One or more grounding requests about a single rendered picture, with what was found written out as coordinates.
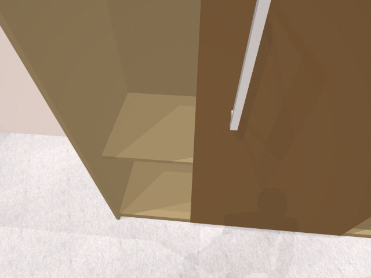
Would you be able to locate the wardrobe door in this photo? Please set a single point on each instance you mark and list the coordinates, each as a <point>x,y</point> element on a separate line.
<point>364,225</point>
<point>300,160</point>

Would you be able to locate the handle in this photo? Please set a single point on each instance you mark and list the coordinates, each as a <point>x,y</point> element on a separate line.
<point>256,31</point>

